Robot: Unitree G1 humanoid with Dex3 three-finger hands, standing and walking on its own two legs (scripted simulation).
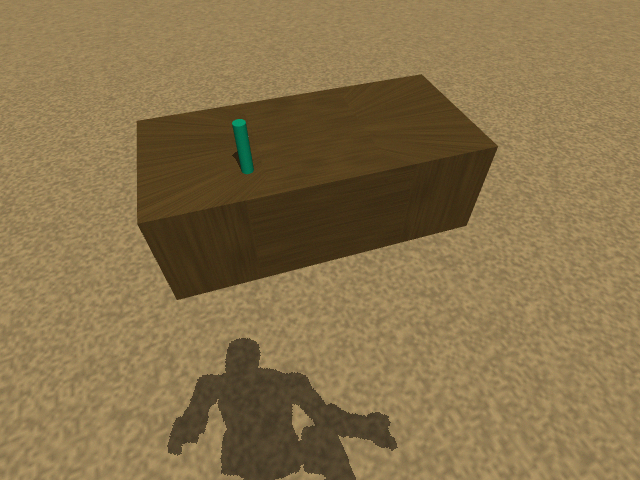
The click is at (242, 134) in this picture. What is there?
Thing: slim round
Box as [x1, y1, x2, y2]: [232, 119, 253, 173]
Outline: 236,119 232,122 241,170 244,173 250,173 253,170 245,121 242,119
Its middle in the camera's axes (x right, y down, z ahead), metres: -0.25 -0.29 +1.25
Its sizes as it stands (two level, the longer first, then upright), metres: 0.042 0.042 0.184
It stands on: a support 0.42 m high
